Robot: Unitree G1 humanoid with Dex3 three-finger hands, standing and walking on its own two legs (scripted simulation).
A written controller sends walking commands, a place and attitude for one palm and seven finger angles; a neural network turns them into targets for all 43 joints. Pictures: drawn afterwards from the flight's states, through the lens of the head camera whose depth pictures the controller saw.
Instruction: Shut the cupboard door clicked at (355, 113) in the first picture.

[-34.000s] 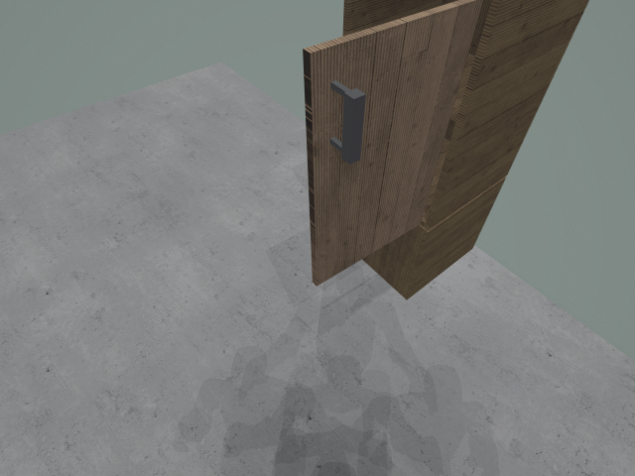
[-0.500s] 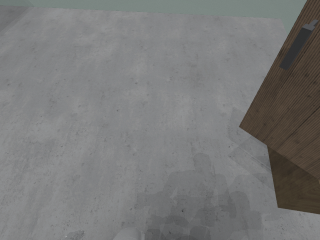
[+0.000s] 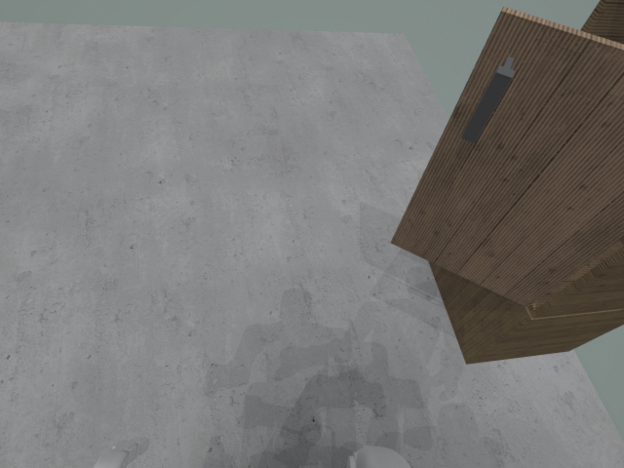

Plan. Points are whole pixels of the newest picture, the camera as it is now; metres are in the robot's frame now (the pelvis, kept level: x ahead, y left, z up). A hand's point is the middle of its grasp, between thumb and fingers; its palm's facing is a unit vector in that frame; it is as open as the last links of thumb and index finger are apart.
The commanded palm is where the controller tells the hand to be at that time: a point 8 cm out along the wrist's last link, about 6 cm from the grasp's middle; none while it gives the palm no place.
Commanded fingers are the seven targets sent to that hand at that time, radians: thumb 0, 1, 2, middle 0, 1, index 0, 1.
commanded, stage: turn to face it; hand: left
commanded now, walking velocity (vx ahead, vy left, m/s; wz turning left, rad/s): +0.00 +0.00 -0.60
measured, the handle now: (488, 100) +0.64 -0.22 +0.13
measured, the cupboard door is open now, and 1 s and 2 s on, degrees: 54 54 54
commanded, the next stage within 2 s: take the last steps up to it in 0.66 s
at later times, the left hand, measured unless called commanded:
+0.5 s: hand (222, 460) +0.14 +0.13 -0.16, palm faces -0.25 -0.94 -0.24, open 7.4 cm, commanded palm none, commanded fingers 0.00 0.90 0.90 -0.20 -0.30 -0.20 -0.30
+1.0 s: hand (217, 431) +0.18 +0.14 -0.17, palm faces -0.38 -0.90 -0.19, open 7.4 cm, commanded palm none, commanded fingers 0.00 0.90 0.90 -0.20 -0.30 -0.20 -0.30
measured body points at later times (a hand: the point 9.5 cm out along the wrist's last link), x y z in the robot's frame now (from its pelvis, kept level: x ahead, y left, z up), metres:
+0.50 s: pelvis +0.01 -0.04 +0.00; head +0.04 -0.06 +0.44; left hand +0.15 +0.17 -0.14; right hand +0.00 -0.30 -0.16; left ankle +0.04 +0.11 -0.68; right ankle -0.02 -0.13 -0.74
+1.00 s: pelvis +0.04 -0.02 +0.00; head +0.07 -0.02 +0.45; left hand +0.20 +0.19 -0.15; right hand -0.03 -0.25 -0.15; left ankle +0.06 +0.10 -0.74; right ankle -0.04 -0.13 -0.70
